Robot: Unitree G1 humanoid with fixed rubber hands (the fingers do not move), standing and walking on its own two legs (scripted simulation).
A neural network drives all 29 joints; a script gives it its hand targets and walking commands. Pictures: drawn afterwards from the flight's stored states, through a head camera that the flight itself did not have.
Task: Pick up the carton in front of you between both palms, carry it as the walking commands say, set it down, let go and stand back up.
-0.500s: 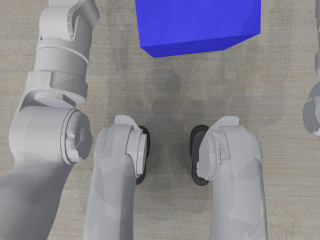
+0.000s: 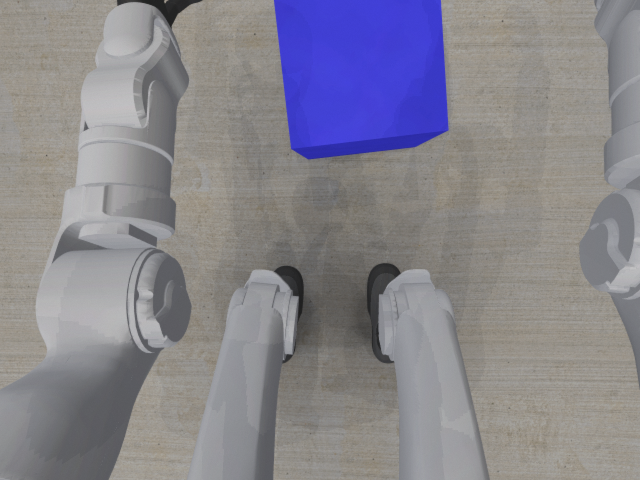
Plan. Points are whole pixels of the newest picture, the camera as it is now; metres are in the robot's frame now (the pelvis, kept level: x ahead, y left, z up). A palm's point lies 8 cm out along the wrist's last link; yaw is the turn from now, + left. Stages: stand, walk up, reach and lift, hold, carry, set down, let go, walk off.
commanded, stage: set down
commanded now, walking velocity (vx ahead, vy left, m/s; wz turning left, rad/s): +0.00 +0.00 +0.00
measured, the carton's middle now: (358, 84) +0.56 -0.05 -0.41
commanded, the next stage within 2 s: let go in 0.28 s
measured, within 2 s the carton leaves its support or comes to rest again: neither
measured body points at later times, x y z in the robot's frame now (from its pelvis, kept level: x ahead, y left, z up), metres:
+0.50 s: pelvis +0.04 +0.00 +0.13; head +0.35 -0.03 +0.45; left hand +0.54 +0.15 +0.01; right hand +0.55 -0.26 +0.01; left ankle +0.09 +0.12 -0.50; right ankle +0.09 -0.10 -0.50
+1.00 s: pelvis +0.09 +0.01 +0.22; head +0.24 +0.00 +0.64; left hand +0.37 +0.22 +0.12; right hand +0.37 -0.24 +0.11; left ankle +0.09 +0.12 -0.50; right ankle +0.09 -0.10 -0.50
